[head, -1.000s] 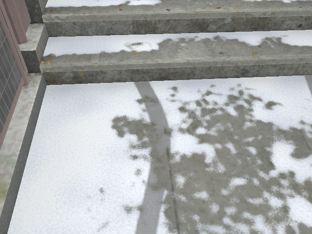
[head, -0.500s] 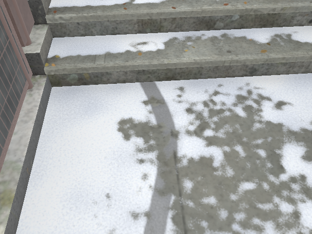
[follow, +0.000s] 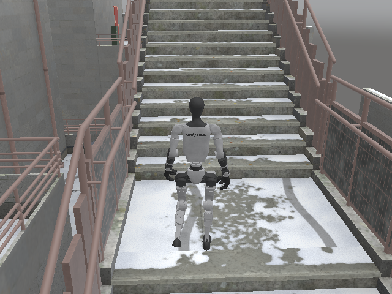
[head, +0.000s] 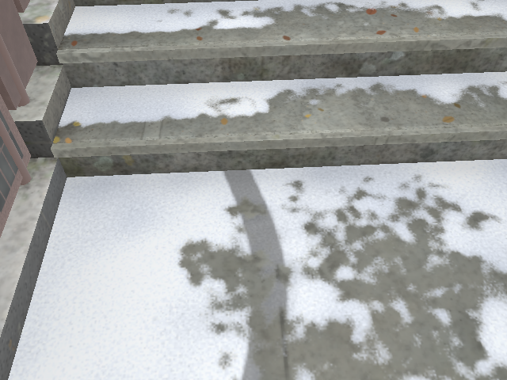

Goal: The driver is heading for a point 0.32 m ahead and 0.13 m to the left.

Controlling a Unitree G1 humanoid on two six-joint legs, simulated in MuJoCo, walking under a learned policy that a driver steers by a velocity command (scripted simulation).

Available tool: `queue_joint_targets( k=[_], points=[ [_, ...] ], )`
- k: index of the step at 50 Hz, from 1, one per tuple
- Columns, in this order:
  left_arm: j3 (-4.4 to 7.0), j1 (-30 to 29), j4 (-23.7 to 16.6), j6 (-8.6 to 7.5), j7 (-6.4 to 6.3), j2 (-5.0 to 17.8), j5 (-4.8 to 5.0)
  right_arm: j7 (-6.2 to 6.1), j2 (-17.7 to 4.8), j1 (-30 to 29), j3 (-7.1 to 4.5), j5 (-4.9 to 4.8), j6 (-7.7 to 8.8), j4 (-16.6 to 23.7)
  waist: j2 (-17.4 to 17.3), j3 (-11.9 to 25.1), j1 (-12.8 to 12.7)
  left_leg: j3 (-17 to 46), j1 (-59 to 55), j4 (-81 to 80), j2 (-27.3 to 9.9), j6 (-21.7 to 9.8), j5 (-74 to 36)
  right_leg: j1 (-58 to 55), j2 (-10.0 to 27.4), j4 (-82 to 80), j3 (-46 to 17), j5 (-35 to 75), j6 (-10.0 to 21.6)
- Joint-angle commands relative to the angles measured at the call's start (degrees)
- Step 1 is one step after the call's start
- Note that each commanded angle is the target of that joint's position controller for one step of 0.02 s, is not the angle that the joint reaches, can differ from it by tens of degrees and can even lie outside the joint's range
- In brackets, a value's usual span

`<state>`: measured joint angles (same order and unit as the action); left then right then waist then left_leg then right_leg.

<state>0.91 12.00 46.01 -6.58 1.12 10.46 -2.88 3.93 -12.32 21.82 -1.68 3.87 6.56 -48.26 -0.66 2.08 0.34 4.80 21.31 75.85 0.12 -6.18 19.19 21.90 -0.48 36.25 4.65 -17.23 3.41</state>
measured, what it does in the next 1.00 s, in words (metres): walks ahead: left foot, then right foot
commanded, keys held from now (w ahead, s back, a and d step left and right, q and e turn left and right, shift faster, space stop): w+q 0.22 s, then no key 0.78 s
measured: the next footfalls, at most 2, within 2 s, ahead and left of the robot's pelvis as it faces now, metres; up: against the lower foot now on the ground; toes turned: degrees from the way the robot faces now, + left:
left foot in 0.36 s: +0.38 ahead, +0.15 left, +0.00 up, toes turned +12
right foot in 0.76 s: +0.42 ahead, -0.09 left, +0.00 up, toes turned +12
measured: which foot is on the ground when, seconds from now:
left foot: up 0.00-0.34, down 0.36-1.00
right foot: down 0.00-0.36, up 0.38-0.74, down 0.76-1.00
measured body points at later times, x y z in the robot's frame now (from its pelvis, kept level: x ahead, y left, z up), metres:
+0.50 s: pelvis +0.25 +0.05 +0.00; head +0.30 +0.06 +0.45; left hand +0.29 +0.34 -0.13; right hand +0.47 -0.16 -0.10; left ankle +0.34 +0.14 -0.72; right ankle +0.17 -0.11 -0.62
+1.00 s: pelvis +0.34 +0.03 +0.01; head +0.35 +0.03 +0.46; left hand +0.39 +0.29 -0.12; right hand +0.49 -0.18 -0.13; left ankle +0.34 +0.14 -0.72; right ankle +0.38 -0.09 -0.72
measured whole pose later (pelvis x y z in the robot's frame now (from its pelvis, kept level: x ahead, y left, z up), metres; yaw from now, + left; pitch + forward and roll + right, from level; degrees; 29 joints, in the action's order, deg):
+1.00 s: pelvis +0.34 +0.03 +0.01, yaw +11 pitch +0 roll +1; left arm 1.8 11.1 51.6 -1.7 -2.0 11.0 -0.5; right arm -0.9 -11.0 11.5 -1.9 0.9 1.1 -49.5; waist -0.3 -0.8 0.0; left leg -1.4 17.2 32.5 1.7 -1.8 15.6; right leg 17.2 1.6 34.0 -1.0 -17.0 -1.2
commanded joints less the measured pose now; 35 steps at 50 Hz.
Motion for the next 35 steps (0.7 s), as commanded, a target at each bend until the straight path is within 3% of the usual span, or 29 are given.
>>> queue_joint_targets(
  k=[1, 2, 3, 4, 6, 7, 8, 11, 13, 15, 16, 17, 18, 19, 20, 21, 22, 23, 24, 26, 27, 30, 35],
  points=[
    [-0.98, 4.46, 1.21, 0.24, -1.10, -1.83, 0.55, 0.01, 0.78, -5.13, 0.39, 1.28, -0.06, 5.30, 2.02, 0.17, 0.89, 2.80, 17.61, 8.00, -6.47, -2.64, -6.28, -7.97, 19.71, -24.56, -21.61, 10.35, 11.30],
    [-1.27, 2.11, 1.25, -0.05, -1.70, -2.77, 0.26, 0.32, 2.04, -6.37, 0.57, 0.52, -0.92, 5.59, 2.37, 0.03, 2.25, 2.21, 18.79, 7.72, -6.70, -2.30, -4.56, -7.22, 19.34, -26.69, -19.04, 12.04, 11.28],
    [1.54, 0.65, 0.73, -1.16, -0.49, 5.29, 3.01, -2.51, -4.08, -4.95, -1.77, -10.29, -1.73, 6.78, 1.40, -1.63, 2.47, 3.87, 21.08, 1.74, -6.71, 0.48, -6.21, -10.16, 15.19, -26.72, -12.93, 16.49, 7.02],
    [2.09, 0.53, 1.60, -1.63, -0.42, 6.87, 3.45, -3.72, -3.99, -6.95, -1.34, -10.53, -2.27, 7.13, 1.77, -2.32, 2.42, 3.45, 22.77, -2.72, -6.76, 2.12, -8.05, -10.10, 14.64, -27.36, -9.38, 19.62, 5.86],
    [1.94, 2.62, 3.04, -1.57, -1.37, 6.26, 2.74, -4.13, -3.17, -10.75, -1.07, -6.93, -2.47, 9.39, 0.99, -3.61, 1.85, 1.34, 21.90, -11.56, -6.40, 4.32, -14.96, -7.96, 13.20, -28.08, -3.66, 24.10, 5.29],
    [2.09, 2.60, 3.06, -1.37, -1.85, 7.07, 2.54, -3.65, -2.19, -11.67, -0.76, -6.06, -2.62, 10.11, 2.31, -3.49, 1.96, -1.03, 19.06, -17.70, -6.26, 4.56, -19.06, -6.40, 11.40, -28.25, -0.34, 23.78, 4.77],
    [2.28, 3.26, 3.14, -1.35, -2.26, 7.75, 2.47, -3.06, -1.24, -13.79, -0.41, -5.76, -2.70, 10.79, 3.79, -3.64, 0.88, -3.07, 16.43, -23.37, -6.00, 4.31, -23.01, -5.86, 10.50, -28.85, 1.89, 23.24, 4.46],
    [3.07, 9.09, 4.65, -0.91, -2.87, 10.59, 3.36, -1.61, -1.34, -21.53, -0.30, -5.87, -3.14, 13.56, 2.71, -5.40, -3.06, -5.53, 16.45, -34.00, -5.19, 3.01, -25.69, -13.62, 13.14, -29.53, 2.77, 22.90, 4.56],
    [3.31, 10.87, 5.58, 0.58, -2.90, 11.39, 3.64, -1.10, -2.02, -24.44, -0.56, -5.29, -3.07, 15.24, 1.95, -6.85, -3.74, -7.09, 17.37, -39.48, -3.08, 1.61, -22.77, -20.15, 14.26, -24.77, 3.77, 37.12, 3.72],
    [3.77, 11.04, 5.37, 1.95, -3.15, 13.33, 3.74, -0.70, -3.66, -22.55, -1.40, -4.51, -2.82, 15.82, 4.71, -3.67, -2.01, -9.78, 12.91, -41.08, 0.68, -0.15, -17.75, -25.39, 14.87, -16.73, 4.06, 57.23, 2.58],
    [3.92, 10.61, 5.13, 2.50, -3.57, 13.97, 3.85, -0.68, -5.52, -18.51, -2.16, -4.29, -2.75, 14.94, 6.56, -1.39, 0.19, -10.74, 8.09, -42.42, 2.48, -0.99, -15.80, -26.92, 14.56, -11.07, 4.22, 63.82, 1.74],
    [4.15, 9.01, 4.51, 2.98, -3.65, 14.92, 3.56, -0.83, -7.90, -10.38, -3.44, -3.83, -2.73, 12.79, 6.57, 2.42, 4.33, -10.61, -1.96, -48.05, 4.25, -2.19, -20.69, -25.73, 12.29, -1.60, 5.27, 62.75, 0.12],
    [3.74, 8.73, 3.11, 2.67, -3.48, 14.10, 2.85, -1.89, -11.85, -3.60, -4.79, -3.44, -2.99, 10.94, 3.65, 6.74, 6.96, -5.03, -17.94, -48.26, -0.16, -4.08, -36.95, -15.04, 8.84, 11.95, 5.82, 48.24, -2.15],
    [1.61, 14.24, 1.67, 1.33, -2.26, 6.85, 0.02, -3.31, -16.57, -2.22, -4.88, -1.73, -3.69, 10.78, -13.47, 13.72, 2.23, 14.28, -41.02, -39.24, -16.65, -12.67, -69.53, 8.97, -0.08, 35.60, 5.13, -14.64, -5.17],
    [0.99, 19.19, 4.22, 0.14, -0.88, 8.70, 3.19, -2.91, -12.87, 1.09, -3.51, -1.10, -3.42, 11.17, -12.42, 30.06, 4.34, 31.07, -47.93, -44.65, -26.18, -21.79, -67.10, 13.41, -2.23, 49.47, -10.85, -25.22, -5.33],
    [2.58, 13.32, 3.00, 0.20, -0.82, 13.26, 5.52, -2.78, -10.59, -0.45, -3.32, -2.37, -3.67, 10.67, -5.62, 25.34, 5.77, 23.94, -41.13, -48.13, -21.50, -18.40, -57.89, 14.50, 1.08, 48.98, -12.44, -19.52, -5.42],
    [2.35, 7.13, 0.39, 0.59, -1.39, 12.25, 5.40, -3.02, -9.10, -5.79, -2.83, -3.86, -3.73, 10.54, -2.15, 14.93, 3.80, 16.82, -32.06, -50.48, -18.40, -14.79, -50.37, 18.35, 3.52, 44.03, -9.18, -14.19, -5.92],
    [2.24, 3.38, -0.13, 1.19, -2.31, 11.41, 4.04, -3.29, -7.63, -9.59, -2.18, -4.16, -3.55, 10.86, 2.30, 9.32, 2.18, 13.92, -22.44, -53.30, -16.43, -12.94, -46.66, 17.25, 5.21, 40.62, -8.32, -10.97, -6.63],
    [2.61, 3.57, -0.37, 2.30, -2.94, 11.39, 3.22, -3.50, -7.09, -12.26, -1.94, -3.62, -3.35, 11.12, 2.36, 6.99, -0.26, 11.33, -14.32, -55.52, -15.07, -12.10, -45.38, 12.70, 6.39, 38.13, -8.65, -8.73, -7.07],
    [2.56, 6.09, -0.75, 4.26, -3.54, 9.33, 2.97, -3.21, -7.37, -15.13, -1.97, -1.78, -2.88, 10.99, -0.92, 5.75, -3.31, 6.50, -3.95, -58.33, -12.55, -11.58, -45.00, 5.27, 6.46, 31.77, -8.13, -6.43, -7.18],
    [2.31, 6.94, -0.55, 4.68, -3.79, 8.15, 2.82, -3.19, -6.97, -15.74, -1.85, -1.55, -2.58, 10.54, -1.89, 5.99, -4.06, 3.81, -1.57, -58.51, -11.54, -11.36, -47.04, 3.06, 6.29, 27.35, -7.70, -5.77, -7.41],
    [1.80, 5.41, -0.47, 5.19, -4.03, 6.77, 2.18, -3.81, -7.62, -15.52, -2.13, -1.84, -3.13, 9.44, -3.43, 8.06, -3.48, 0.37, -0.44, -58.40, -9.95, -10.01, -42.38, -0.94, 5.84, 16.45, -7.00, 0.65, -7.52],
    [2.47, -0.79, -1.39, 6.21, -3.99, 8.40, 2.65, -4.28, -6.93, -13.81, -1.74, -2.37, -4.55, 7.29, -5.25, 4.33, -0.99, 3.94, 1.51, -60.39, -9.84, -7.32, -6.25, -4.59, 4.72, 3.83, -6.60, 4.37, -6.20]
  ],
)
